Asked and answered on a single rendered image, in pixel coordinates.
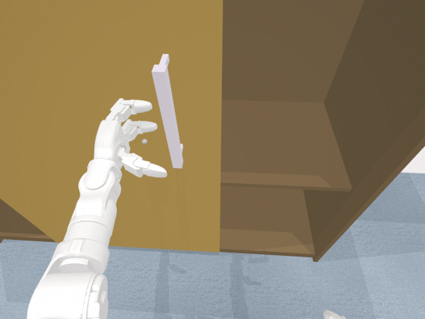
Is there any handle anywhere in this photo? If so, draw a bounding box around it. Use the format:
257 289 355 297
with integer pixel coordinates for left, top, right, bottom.
151 54 183 168

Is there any robot left hand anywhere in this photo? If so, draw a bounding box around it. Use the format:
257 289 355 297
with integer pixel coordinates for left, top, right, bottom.
94 98 167 177

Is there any left robot forearm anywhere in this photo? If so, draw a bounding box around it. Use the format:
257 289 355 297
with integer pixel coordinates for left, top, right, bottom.
27 158 122 319

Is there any left robot upper arm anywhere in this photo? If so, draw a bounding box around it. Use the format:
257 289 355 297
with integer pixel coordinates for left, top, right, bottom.
29 271 108 319

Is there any wardrobe door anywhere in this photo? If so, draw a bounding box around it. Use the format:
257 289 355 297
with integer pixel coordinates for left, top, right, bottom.
0 0 223 253
0 199 45 235

